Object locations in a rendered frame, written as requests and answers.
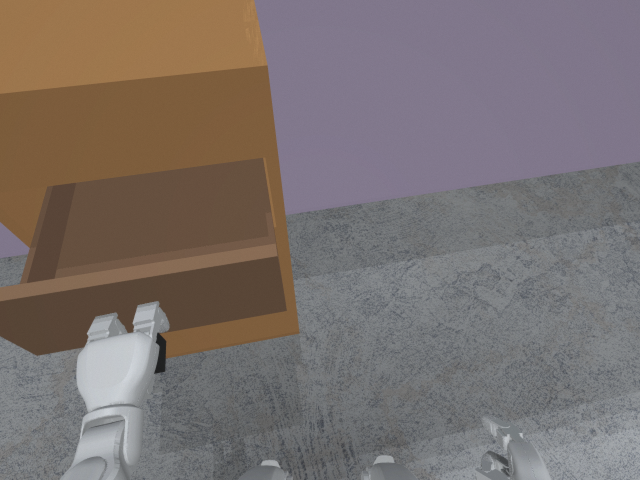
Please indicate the cabinet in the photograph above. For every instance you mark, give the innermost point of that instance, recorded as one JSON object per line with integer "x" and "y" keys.
{"x": 97, "y": 89}

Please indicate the robot left hand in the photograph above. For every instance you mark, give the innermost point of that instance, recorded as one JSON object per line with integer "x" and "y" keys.
{"x": 117, "y": 367}

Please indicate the robot left forearm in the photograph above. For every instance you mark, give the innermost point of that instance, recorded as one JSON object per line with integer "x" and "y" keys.
{"x": 110, "y": 444}

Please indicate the robot right hand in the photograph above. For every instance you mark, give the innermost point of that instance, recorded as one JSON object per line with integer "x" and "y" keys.
{"x": 524, "y": 461}

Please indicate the drawer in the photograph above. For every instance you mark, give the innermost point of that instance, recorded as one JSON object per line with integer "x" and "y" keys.
{"x": 199, "y": 240}

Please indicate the handle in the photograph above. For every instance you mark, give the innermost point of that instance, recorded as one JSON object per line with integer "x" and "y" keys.
{"x": 160, "y": 367}

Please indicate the robot right shin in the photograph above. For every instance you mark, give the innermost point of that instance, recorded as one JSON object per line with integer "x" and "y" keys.
{"x": 384, "y": 459}

